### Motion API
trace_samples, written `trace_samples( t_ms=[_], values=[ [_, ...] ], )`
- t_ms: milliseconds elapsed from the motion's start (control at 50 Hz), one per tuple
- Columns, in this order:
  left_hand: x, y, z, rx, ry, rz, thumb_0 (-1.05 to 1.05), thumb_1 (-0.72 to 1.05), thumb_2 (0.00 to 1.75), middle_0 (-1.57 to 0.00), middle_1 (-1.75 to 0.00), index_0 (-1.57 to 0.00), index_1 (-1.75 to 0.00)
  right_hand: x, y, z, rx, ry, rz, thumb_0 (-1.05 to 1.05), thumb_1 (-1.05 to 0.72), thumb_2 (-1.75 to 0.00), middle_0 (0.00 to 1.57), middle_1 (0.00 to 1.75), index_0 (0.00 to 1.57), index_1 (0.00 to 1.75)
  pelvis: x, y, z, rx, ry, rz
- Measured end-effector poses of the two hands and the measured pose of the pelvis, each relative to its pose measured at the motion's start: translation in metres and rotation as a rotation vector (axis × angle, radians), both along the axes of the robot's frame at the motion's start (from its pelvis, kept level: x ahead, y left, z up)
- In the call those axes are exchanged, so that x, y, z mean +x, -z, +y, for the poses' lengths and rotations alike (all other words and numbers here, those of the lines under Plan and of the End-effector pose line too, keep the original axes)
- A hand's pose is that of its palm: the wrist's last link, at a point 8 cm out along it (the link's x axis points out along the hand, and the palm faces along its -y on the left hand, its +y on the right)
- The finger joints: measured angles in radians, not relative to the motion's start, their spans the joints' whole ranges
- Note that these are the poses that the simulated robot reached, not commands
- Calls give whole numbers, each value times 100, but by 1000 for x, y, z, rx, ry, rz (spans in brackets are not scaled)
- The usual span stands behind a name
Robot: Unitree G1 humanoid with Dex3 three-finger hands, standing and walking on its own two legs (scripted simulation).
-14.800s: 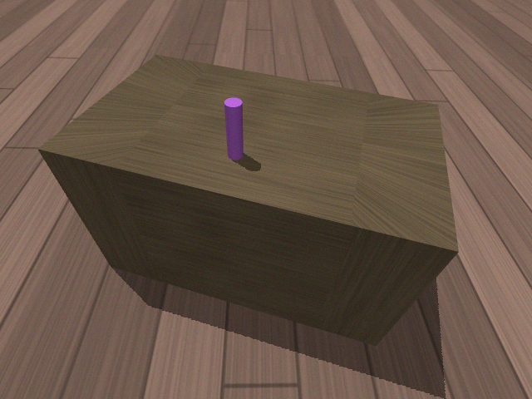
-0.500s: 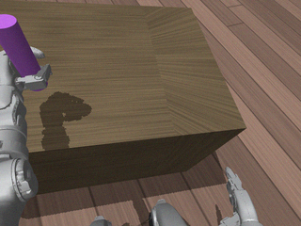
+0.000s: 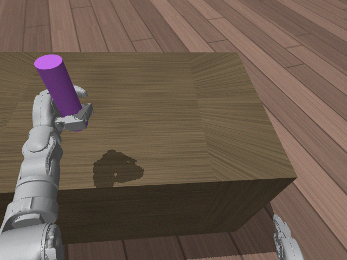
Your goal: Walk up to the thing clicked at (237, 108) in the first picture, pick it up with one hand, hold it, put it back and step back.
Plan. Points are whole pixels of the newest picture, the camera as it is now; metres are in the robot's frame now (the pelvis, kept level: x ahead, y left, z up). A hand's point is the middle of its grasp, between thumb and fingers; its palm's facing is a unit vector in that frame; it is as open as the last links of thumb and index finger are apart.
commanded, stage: lift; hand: left
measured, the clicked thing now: (65, 97) +0.44 +0.21 +0.16
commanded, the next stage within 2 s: hold in 0.86 s
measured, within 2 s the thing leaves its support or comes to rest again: neither
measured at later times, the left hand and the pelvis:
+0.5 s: hand (66, 123) +0.36 +0.18 +0.17, palm faces +0.15 -0.99 -0.02, open 6.0 cm; pelvis -0.01 -0.01 +0.02, yaw +1 degrees
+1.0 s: hand (51, 129) +0.32 +0.19 +0.20, palm faces +0.15 -0.99 -0.01, open 6.0 cm; pelvis -0.02 +0.00 +0.03, yaw +1 degrees
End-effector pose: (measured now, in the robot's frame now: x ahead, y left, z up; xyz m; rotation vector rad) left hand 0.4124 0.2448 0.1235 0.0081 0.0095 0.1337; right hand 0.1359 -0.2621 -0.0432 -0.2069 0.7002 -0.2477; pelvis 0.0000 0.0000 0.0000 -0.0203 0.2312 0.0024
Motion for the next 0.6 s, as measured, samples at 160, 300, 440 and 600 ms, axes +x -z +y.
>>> trace_samples(
  t_ms=[160, 300, 440, 600],
  values=[
    [-28, -15, -5, 5, -28, 1, -1, 5, 117, -96, -114, -98, -114, 6, -2, -3, 20, 6, -19, -1, 56, -5, 5, 5, 6, 5, -1, -8, -5, 10, -5, -58],
    [-53, -31, -11, 19, -22, -16, -1, 5, 117, -96, -114, -98, -114, 5, -1, -1, 35, 7, -35, -1, 56, -5, 5, 5, 6, 5, -4, -13, -7, 15, -11, -104],
    [-74, -47, -12, 21, -24, -26, -1, 5, 117, -96, -113, -98, -113, 3, -3, 1, 44, 7, -65, -1, 56, -5, 5, 5, 6, 5, -9, -17, -8, 19, -13, -145],
    [-95, -54, -14, 23, -14, -9, -1, 5, 117, -96, -114, -98, -113, -4, -5, 3, 48, 1, -86, -1, 56, -5, 5, 5, 6, 5, -17, -21, -8, 22, -14, -177]
  ],
)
